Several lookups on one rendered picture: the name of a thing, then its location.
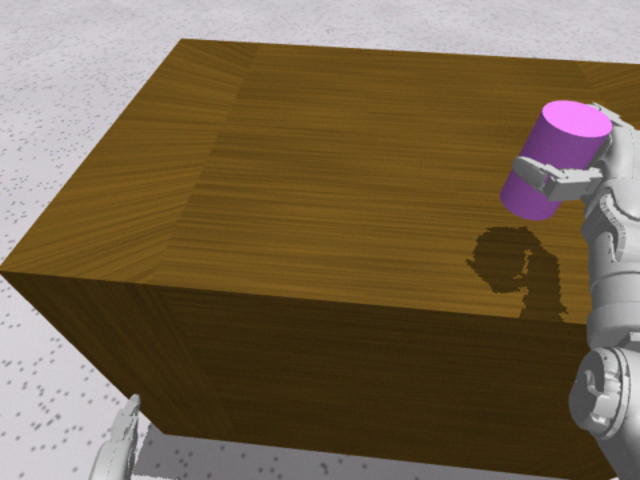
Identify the can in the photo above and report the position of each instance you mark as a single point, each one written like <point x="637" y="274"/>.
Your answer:
<point x="567" y="134"/>

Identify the left robot hand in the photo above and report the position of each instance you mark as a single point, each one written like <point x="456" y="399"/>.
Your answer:
<point x="115" y="459"/>

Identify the right robot hand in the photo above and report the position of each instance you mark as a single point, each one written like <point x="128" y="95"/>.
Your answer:
<point x="617" y="157"/>

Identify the right robot arm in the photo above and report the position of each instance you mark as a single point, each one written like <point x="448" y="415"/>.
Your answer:
<point x="605" y="397"/>

